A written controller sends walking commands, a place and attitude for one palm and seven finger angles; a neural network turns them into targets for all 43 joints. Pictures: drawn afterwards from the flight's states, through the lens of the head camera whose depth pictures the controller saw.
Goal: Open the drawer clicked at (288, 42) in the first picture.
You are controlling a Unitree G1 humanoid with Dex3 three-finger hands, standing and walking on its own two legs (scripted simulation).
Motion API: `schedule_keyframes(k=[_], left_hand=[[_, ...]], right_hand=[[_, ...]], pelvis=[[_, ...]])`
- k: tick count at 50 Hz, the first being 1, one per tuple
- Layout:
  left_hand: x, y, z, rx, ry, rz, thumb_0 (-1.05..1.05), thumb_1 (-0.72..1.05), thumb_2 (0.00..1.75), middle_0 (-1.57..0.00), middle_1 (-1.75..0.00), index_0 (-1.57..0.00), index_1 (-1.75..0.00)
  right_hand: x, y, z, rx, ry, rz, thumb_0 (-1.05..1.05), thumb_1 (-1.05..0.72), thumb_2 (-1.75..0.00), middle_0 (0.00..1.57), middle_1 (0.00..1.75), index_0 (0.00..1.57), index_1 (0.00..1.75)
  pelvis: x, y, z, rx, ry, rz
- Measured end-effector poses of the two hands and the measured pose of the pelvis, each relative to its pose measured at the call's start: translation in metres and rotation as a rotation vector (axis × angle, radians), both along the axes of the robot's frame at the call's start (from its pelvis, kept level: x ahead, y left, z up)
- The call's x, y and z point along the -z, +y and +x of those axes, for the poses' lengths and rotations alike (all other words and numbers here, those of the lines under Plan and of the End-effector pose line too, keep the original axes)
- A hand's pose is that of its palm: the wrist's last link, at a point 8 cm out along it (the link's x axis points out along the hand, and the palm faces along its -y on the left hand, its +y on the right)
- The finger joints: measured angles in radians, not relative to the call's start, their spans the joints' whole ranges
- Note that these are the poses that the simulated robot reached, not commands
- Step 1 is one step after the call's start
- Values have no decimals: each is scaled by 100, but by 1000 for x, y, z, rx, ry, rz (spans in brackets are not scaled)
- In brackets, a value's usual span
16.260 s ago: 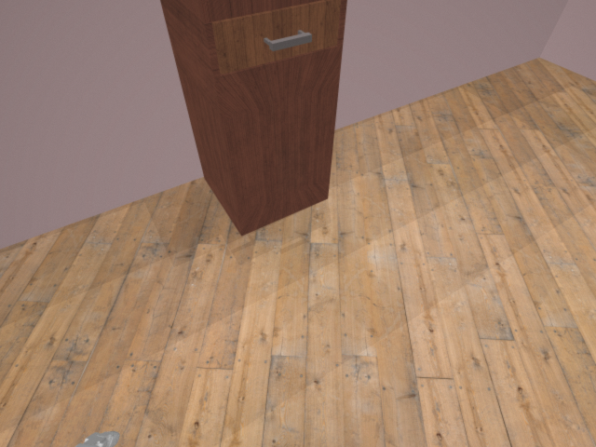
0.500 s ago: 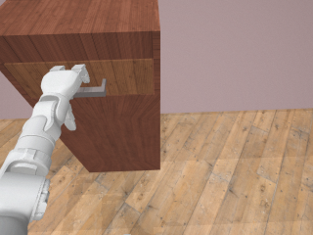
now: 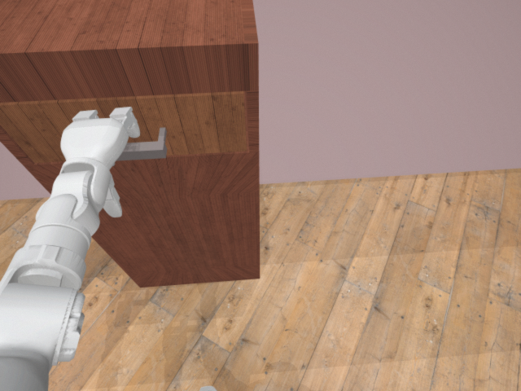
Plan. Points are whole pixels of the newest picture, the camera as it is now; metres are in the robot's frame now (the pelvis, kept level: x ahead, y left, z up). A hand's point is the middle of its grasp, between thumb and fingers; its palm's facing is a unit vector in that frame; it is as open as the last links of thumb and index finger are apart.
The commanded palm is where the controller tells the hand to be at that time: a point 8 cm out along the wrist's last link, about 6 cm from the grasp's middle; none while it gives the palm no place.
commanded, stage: lower the fingers behind the handle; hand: left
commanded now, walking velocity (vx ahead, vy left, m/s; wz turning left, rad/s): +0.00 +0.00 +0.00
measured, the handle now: (127, 143) +0.52 +0.23 +0.06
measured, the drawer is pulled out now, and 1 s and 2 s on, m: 0.00 0.00 0.05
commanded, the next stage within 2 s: close the thumb around the handle in 0.66 s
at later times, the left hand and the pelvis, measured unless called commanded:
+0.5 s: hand (112, 165) +0.46 +0.24 +0.07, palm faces -0.01 -0.01 -1.00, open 13.9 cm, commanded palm +0.44 +0.24 +0.10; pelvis -0.01 +0.00 -0.01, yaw -1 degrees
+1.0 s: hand (122, 173) +0.47 +0.23 +0.04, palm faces -0.03 -0.03 -1.00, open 12.2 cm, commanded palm +0.45 +0.24 +0.10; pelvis -0.01 +0.01 -0.01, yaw +0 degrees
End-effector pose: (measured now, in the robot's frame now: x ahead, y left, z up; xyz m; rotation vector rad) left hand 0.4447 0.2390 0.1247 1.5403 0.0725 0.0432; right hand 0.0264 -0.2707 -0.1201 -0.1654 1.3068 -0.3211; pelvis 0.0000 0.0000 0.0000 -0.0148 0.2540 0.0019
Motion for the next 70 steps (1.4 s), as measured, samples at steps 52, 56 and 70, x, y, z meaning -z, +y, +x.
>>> schedule_keyframes(k=[52,56,70], left_hand=[[31,-5,7,-27,19,0,0,-15,45,-34,-124,-34,-124],[30,-5,8,-26,33,0,0,5,53,-36,-126,-36,-126],[29,-7,3,-17,22,0,0,72,83,-39,-133,-41,-133]], right_hand=[[6,6,-19,14,16,-17,1,-90,-90,20,30,20,30],[5,6,-16,17,10,-14,1,-90,-90,20,30,20,30],[8,1,-3,5,15,2,1,-90,-90,20,30,20,30]], pelvis=[[9,6,-9,6,44,-13],[8,5,-5,9,42,-11],[7,0,3,4,33,-6]])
